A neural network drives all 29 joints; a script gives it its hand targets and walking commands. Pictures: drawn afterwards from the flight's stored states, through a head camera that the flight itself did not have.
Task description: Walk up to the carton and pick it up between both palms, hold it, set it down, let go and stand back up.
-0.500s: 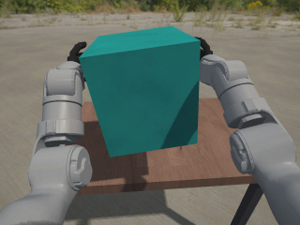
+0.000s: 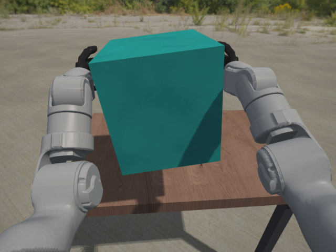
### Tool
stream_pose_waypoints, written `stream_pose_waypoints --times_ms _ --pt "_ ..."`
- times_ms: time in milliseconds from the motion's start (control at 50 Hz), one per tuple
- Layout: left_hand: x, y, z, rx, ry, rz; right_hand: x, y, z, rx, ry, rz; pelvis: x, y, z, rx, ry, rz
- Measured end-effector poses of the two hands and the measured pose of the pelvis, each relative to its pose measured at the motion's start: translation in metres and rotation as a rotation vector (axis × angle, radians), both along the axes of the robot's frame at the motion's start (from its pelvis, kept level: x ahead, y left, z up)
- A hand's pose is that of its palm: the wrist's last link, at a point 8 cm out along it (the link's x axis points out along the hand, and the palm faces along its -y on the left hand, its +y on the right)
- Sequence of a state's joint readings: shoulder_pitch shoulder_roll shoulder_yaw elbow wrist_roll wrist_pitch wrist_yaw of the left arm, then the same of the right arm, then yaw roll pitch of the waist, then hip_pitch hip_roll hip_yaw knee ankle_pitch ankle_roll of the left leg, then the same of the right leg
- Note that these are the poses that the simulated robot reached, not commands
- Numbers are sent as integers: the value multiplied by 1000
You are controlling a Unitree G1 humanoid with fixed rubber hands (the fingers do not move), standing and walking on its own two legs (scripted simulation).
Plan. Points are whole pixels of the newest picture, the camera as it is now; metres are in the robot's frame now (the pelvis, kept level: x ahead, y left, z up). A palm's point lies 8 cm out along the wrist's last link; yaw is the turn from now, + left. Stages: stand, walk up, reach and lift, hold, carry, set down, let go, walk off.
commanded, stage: hold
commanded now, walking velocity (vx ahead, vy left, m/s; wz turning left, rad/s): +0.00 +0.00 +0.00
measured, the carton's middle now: (160, 95) +0.40 +0.00 +0.27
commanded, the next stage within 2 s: none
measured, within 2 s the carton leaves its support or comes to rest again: neither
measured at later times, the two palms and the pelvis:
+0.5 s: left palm (88, 77) +0.38 +0.16 +0.33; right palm (229, 73) +0.38 -0.16 +0.33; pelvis +0.00 +0.00 +0.00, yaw +0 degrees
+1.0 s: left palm (85, 78) +0.38 +0.16 +0.32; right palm (228, 73) +0.37 -0.15 +0.33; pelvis +0.01 +0.00 +0.00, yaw +0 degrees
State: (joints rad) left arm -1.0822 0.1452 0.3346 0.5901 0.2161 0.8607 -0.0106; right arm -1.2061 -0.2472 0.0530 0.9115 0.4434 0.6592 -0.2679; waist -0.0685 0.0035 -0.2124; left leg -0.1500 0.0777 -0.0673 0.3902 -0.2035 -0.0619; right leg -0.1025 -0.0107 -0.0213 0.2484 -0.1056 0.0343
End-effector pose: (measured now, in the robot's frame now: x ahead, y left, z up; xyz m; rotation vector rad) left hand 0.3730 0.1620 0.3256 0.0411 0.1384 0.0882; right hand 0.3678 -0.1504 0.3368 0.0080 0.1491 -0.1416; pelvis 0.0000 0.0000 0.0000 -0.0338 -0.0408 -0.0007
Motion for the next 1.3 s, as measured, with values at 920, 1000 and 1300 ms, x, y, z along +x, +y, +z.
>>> stream_pose_waypoints --times_ms 920,1000,1300 --pt "4 0 -5 8 -6 8 7 0 -7 -3 2 11 8 1 0 -4 -2 4" --pt "3 0 -1 9 -16 8 5 0 -3 -2 -7 9 7 1 0 -3 -1 4" --pt "1 0 4 7 -11 7 3 0 5 -1 0 7 3 -1 0 -1 7 7"
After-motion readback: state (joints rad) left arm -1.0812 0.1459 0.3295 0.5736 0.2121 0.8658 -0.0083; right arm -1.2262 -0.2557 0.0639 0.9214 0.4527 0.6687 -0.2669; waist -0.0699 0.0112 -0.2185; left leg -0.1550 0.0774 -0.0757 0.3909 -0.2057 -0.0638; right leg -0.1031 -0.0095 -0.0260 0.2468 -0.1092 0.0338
